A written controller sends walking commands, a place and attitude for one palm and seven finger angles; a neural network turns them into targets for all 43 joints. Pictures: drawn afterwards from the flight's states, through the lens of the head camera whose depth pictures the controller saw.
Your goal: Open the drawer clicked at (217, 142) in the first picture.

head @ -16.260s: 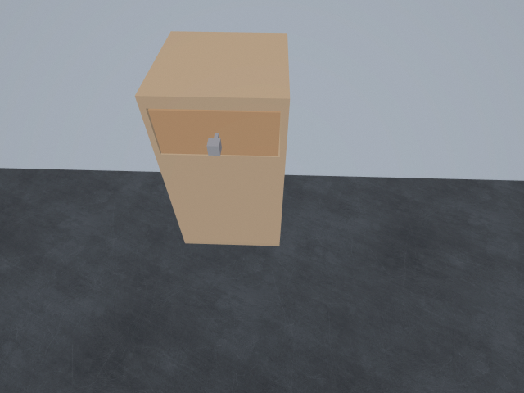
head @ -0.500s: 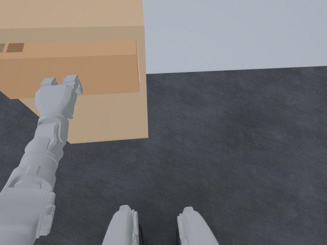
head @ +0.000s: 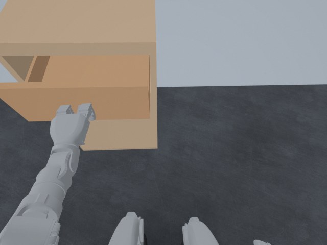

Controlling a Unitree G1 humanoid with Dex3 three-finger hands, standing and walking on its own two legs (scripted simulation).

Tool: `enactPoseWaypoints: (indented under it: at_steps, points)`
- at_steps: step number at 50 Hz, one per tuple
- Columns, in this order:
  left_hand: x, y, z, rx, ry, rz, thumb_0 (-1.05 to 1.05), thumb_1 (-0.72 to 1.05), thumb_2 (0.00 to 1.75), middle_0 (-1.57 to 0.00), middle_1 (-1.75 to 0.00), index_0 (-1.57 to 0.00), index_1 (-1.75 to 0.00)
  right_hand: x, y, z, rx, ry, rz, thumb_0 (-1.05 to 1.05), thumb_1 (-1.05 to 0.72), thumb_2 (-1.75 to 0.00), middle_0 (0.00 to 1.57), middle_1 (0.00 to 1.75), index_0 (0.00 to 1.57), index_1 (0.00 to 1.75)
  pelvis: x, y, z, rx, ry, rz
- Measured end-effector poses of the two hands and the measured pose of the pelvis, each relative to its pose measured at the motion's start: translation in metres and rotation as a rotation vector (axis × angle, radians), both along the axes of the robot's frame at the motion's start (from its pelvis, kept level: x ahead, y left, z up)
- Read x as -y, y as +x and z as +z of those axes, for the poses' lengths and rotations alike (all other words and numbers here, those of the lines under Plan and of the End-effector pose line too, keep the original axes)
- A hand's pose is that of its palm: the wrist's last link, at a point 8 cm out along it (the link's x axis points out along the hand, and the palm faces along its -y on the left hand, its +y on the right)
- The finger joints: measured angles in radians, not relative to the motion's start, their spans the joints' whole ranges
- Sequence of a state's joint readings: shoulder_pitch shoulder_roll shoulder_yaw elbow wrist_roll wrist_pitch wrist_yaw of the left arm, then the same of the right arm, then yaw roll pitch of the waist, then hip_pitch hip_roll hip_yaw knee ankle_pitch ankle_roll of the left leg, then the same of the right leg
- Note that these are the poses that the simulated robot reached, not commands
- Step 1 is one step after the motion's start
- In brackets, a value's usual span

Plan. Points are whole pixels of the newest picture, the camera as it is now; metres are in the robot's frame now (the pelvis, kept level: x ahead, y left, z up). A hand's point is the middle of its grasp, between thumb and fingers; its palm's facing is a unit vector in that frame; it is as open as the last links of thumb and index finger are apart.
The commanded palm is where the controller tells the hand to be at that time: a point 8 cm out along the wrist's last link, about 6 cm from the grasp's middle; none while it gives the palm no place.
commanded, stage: pull the drawer open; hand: left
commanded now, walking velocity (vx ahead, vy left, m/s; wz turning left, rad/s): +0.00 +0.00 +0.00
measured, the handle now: (78, 118) +0.44 +0.25 -0.03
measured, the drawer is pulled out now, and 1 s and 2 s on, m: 0.11 0.23 0.30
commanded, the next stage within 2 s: open the thumb to release the handle in 1.80 s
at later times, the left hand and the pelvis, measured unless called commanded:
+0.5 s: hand (75, 159) +0.33 +0.24 -0.05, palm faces -0.02 -0.04 -1.00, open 6.8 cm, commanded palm +0.30 +0.23 +0.00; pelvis +0.00 +0.00 +0.01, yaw +1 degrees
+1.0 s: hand (71, 180) +0.28 +0.24 -0.05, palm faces -0.02 -0.05 -1.00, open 6.8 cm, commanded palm +0.24 +0.24 +0.00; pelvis +0.00 +0.00 +0.01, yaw +1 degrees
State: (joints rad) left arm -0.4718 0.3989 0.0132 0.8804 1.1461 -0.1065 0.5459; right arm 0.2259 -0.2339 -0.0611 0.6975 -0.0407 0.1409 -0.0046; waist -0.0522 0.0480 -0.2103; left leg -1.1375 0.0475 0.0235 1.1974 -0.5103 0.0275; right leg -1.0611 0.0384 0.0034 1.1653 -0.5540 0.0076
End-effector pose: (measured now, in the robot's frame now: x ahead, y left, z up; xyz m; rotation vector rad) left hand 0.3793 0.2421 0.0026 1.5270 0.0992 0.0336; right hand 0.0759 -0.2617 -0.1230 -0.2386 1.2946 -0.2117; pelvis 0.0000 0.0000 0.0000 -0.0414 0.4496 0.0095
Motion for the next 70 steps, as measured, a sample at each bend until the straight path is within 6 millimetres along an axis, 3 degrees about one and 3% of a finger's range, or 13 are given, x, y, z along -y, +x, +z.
enactPoseWaypoints:
  at_steps: [13, 31, 70]
  points:
    - [0.002, -0.036, 0.000, 0.014, -0.002, 0.004, 0.02, 0.50, 0.75, -0.41, -1.35, -0.40, -1.35, -0.003, 0.006, 0.002, 0.032, 0.016, 0.002, 0.00, -0.90, -0.89, 0.20, 0.30, 0.20, 0.30, 0.001, -0.001, 0.003, 0.029, 0.005, -0.004]
    - [0.004, -0.080, 0.000, 0.018, 0.003, 0.017, 0.02, 0.50, 0.75, -0.41, -1.35, -0.40, -1.35, -0.009, 0.046, 0.012, 0.159, 0.021, 0.063, 0.00, -0.90, -0.89, 0.20, 0.30, 0.20, 0.30, 0.002, -0.005, 0.006, 0.066, 0.007, 0.008]
    - [0.010, -0.175, 0.000, 0.014, -0.007, 0.059, 0.03, 0.52, 0.72, -0.41, -1.35, -0.39, -1.35, -0.022, 0.103, 0.018, 0.309, 0.052, 0.159, 0.01, -0.90, -0.89, 0.20, 0.30, 0.20, 0.30, 0.007, -0.001, 0.000, 0.094, 0.017, 0.010]
